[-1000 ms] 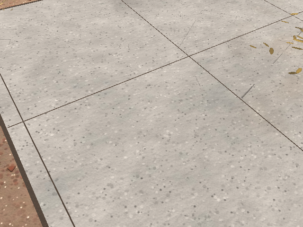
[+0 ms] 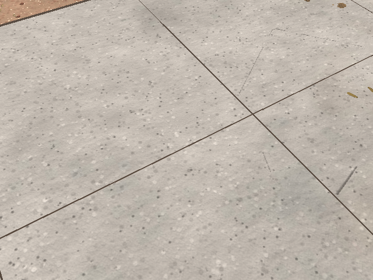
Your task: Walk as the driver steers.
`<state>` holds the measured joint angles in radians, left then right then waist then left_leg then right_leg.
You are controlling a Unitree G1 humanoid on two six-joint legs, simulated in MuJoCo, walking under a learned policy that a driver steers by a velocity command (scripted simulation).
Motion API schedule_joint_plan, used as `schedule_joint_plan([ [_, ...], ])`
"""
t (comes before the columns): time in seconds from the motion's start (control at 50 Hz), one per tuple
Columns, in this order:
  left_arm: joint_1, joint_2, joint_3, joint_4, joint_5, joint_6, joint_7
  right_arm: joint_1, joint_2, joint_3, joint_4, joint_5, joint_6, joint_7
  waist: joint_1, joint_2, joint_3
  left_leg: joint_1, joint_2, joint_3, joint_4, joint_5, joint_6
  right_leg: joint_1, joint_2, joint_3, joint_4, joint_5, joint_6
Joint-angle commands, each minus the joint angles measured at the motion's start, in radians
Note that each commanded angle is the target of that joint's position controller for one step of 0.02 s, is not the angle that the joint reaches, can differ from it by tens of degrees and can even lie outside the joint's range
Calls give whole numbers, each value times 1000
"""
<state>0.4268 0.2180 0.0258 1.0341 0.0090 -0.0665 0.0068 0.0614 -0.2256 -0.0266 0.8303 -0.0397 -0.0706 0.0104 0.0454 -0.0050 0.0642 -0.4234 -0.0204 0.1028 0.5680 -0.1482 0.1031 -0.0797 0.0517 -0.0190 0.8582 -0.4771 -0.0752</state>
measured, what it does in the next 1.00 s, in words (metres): walks ahead, turning left: right foot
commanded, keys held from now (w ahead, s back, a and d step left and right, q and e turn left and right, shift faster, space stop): w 0.30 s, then w+q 0.70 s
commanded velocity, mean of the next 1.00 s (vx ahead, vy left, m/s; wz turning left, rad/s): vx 0.50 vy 0.00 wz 0.28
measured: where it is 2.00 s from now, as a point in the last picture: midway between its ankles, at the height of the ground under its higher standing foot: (133, 147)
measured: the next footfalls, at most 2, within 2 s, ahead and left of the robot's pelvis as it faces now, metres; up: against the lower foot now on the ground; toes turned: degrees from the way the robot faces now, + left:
right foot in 0.48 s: +0.44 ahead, -0.11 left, +0.00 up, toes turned +0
left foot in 1.02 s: +0.66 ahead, +0.14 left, +0.00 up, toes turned +27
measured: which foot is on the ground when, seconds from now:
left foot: down 0.00-0.50, up 0.52-1.00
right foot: up 0.00-0.46, down 0.48-1.00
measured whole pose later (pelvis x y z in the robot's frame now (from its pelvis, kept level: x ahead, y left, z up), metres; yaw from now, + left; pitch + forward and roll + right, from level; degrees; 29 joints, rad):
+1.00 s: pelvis +0.53 +0.02 +0.00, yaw +20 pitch +1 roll -1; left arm 0.41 0.20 0.05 1.01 0.02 -0.08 0.03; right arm 0.01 -0.21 -0.05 0.82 -0.04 -0.01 0.06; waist 0.05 0.01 0.07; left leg -0.50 0.01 0.14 0.62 -0.17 0.15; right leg 0.11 -0.03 -0.34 0.35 -0.43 0.02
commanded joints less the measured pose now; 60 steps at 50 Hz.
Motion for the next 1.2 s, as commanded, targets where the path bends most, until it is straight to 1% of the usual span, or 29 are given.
schedule_joint_plan([
  [0.02, -30, 131, 33, -87, 4, -19, -5, 236, -160, -54, 46, 30, 8, -3, -90, 55, -112, 496, 363, -545, -319, -117, 178, -541, -66, 89, 410, 110, -28],
  [0.06, -56, 97, 29, -85, 17, -8, -13, 189, -90, -35, 59, 28, -5, -2, -40, 48, -29, 326, 273, -374, -380, 24, 119, -464, -120, 73, 310, 185, -14],
  [0.08, -36, 75, 25, -77, 26, 6, -20, 194, -69, -28, 75, 28, -11, -4, -19, 65, -31, 283, 246, -318, -400, 62, 103, -418, -130, 66, 281, 200, -1],
  [0.16, -131, 58, 24, -107, 29, 29, -37, 286, -107, -36, 126, 34, -34, -4, -15, 58, -4, 273, 219, -227, -449, 173, 112, -489, -153, 23, 193, 286, 37],
  [0.26, -347, 48, 13, -177, 18, 26, -41, 364, -98, -28, 160, 33, -31, -4, -63, 62, 35, 319, 175, -150, -460, 278, 87, -545, -151, -29, -73, 454, 63],
  [0.36, -486, 56, 7, -228, 16, 19, -35, 455, -106, -26, 199, 24, -23, -16, -106, 68, 45, 455, 213, -179, -406, 389, 95, -538, -114, -44, -237, 472, 46],
  [0.42, -466, 81, 14, -239, 13, 2, -30, 427, -132, -34, 198, 15, -15, -27, -73, 73, 32, 518, 240, -211, -319, 522, 88, -476, -90, -28, -301, 372, 21],
  [0.46, -276, 113, 32, -184, 15, -15, -17, 383, -146, -39, 191, 17, -13, -25, 13, 64, -60, 477, 203, -193, -115, 681, 57, -211, -37, -48, -387, 333, -10],
  [0.48, -106, 155, 50, -136, 32, -28, -4, 372, -130, -35, 180, 26, -15, -21, 79, 23, -166, 350, 151, -162, 92, 558, 38, 45, -94, 4, -411, 360, -41],
  [0.5, 36, 258, 75, -132, 61, -34, 12, 408, -53, -17, 135, 53, -17, -16, 96, -121, -328, 94, 52, -104, 421, 146, 6, 330, -382, 335, -441, 234, -102],
  [0.52, 10, 288, 86, -132, 40, -13, 3, 485, -40, -23, 136, 66, -9, -20, 49, -270, -417, -126, -64, -106, 653, -385, -5, 418, -527, 678, -570, 193, -189],
  [0.54, -100, 200, 68, -159, 23, -3, -1, 419, -118, -44, 143, 41, 5, -26, 14, -100, -264, -187, 20, -164, 708, -315, 6, 280, -479, 566, -588, 111, -160],
  [0.56, -178, 126, 49, -170, 15, -8, -3, 352, -99, -45, 133, 35, 6, -18, -1, -40, -133, -187, 56, -165, 679, -230, 3, 131, -432, 419, -622, 137, -135],
  [0.58, -210, 92, 41, -168, 18, -14, -3, 331, -66, -43, 129, 34, 10, -11, -25, -36, -68, -155, 87, -161, 634, -180, -1, 27, -385, 305, -660, 209, -100],
  [0.6, -206, 74, 35, -154, 15, -22, 2, 319, -61, -47, 124, 17, 22, -4, -44, -63, -38, -129, 106, -160, 601, -159, -8, -34, -351, 222, -678, 276, -77],
  [0.64, -173, 67, 34, -134, 10, -40, 5, 328, -34, -46, 121, 8, 48, 11, -67, -73, -37, -103, 111, -144, 593, -127, -23, -72, -328, 127, -697, 371, -63],
  [0.72, -115, 86, 41, -109, 6, -59, 6, 203, -29, -47, 66, 8, 68, 28, -69, -64, -8, -225, 132, -122, 532, 2, -42, -43, -316, -6, -728, 472, -67],
  [0.8, -80, 87, 39, -93, 9, -58, 7, 50, -20, -34, 5, 11, 64, 44, -47, -60, 29, -234, 120, -73, 302, 135, -52, -25, -286, -119, -728, 556, -59],
  [0.9, 1, 125, 48, -66, 11, -44, 19, -85, -29, -25, -57, 3, 61, 57, -10, -60, 45, -194, 89, 13, 110, 107, -8, 111, -327, -195, -684, 700, -52],
  [0.96, 2, 155, 56, -61, 16, -23, 27, -53, -51, -35, -59, -2, 61, 51, -39, -87, 8, -99, 18, 63, 68, -34, 45, 192, -338, -244, -532, 1063, -38],
  [1.0, -5, 186, 65, -67, 16, -1, 27, 101, -83, -55, -19, -2, 54, 39, -101, -96, -84, 73, -57, 78, 26, -122, 92, 195, -338, -259, -267, 1213, -34],
  [1.02, -19, 190, 66, -79, 13, 7, 22, 255, -117, -75, 29, -9, 44, 27, -171, -51, -168, 285, -72, 44, -63, -87, 126, 90, -321, -275, -30, 1079, -7],
  [1.04, -10, 130, 51, -126, 0, 5, 14, 363, -227, -109, 45, -22, 42, 11, -198, 86, -276, 573, 157, -282, -108, -230, 210, -217, -262, -275, 305, 642, 38],
  [1.06, -51, 97, 50, -205, -1, -8, -4, 314, -311, -125, 19, 5, 53, 8, -139, 236, -323, 729, 374, -830, -270, -170, 340, -575, -32, -129, 601, -80, 92],
  [1.08, -183, 148, 57, -231, 10, -19, -8, 320, -286, -118, 24, 20, 65, 1, -168, 61, -237, 681, 351, -733, -305, -95, 310, -683, -91, 27, 599, 6, 81],
  [1.1, -197, 125, 48, -238, -3, -33, -12, 271, -237, -105, 31, 27, 62, -7, -130, 32, -128, 559, 329, -598, -308, -7, 278, -683, -135, 33, 526, 105, 72],
  [1.12, -168, 120, 48, -218, -1, -37, -8, 221, -187, -93, 27, 29, 55, -10, -79, -23, -65, 438, 273, -503, -320, 118, 228, -618, -169, 36, 419, 150, 70],
  [1.16, -129, 113, 48, -207, 35, -3, -9, 169, -141, -76, 15, 39, 35, -16, -21, -11, -63, 323, 189, -387, -333, 255, 191, -500, -189, 46, 323, 168, 92],
  [1.2, -136, 100, 47, -219, 42, 26, -17, 200, -154, -75, 21, 46, 14, -12, -11, 0, -73, 292, 158, -357, -340, 325, 192, -484, -181, 31, 270, 179, 114],
])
